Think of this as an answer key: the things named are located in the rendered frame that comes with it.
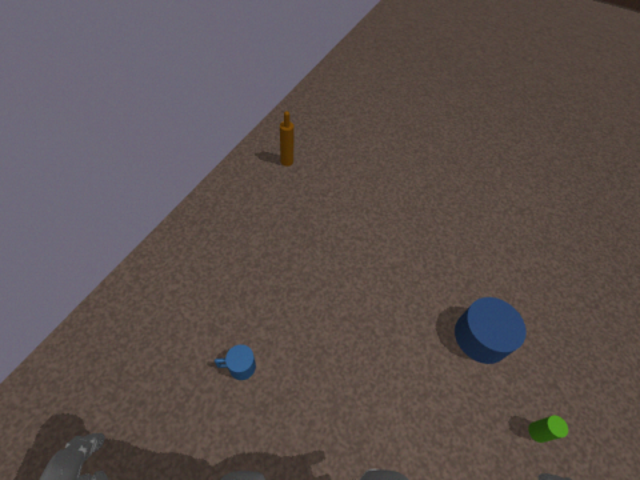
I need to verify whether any left robot hand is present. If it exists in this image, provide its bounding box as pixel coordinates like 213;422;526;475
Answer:
39;433;108;480

